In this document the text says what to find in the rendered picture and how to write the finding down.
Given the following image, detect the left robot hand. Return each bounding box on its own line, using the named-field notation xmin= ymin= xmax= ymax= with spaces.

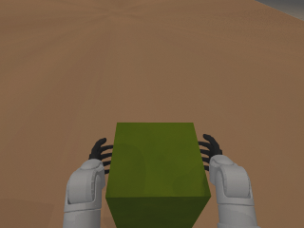
xmin=88 ymin=138 xmax=113 ymax=174

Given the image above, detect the left robot forearm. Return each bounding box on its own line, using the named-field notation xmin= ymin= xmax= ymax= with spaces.
xmin=63 ymin=159 xmax=105 ymax=228

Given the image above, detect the right robot forearm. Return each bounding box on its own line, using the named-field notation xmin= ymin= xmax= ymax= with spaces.
xmin=209 ymin=154 xmax=261 ymax=228

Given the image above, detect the carton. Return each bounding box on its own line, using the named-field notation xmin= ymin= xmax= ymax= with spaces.
xmin=105 ymin=123 xmax=212 ymax=228

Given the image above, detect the right robot hand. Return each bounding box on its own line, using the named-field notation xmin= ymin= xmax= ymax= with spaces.
xmin=198 ymin=134 xmax=222 ymax=171

